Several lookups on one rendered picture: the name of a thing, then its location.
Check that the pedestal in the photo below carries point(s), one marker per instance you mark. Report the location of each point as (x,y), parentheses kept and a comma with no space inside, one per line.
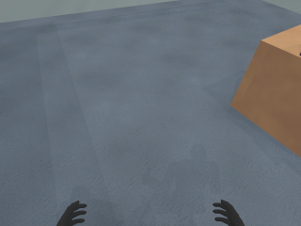
(270,92)

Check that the left robot hand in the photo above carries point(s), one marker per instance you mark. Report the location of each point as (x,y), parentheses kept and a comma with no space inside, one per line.
(69,214)

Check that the right robot hand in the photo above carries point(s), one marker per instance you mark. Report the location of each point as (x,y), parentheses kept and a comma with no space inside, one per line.
(233,218)

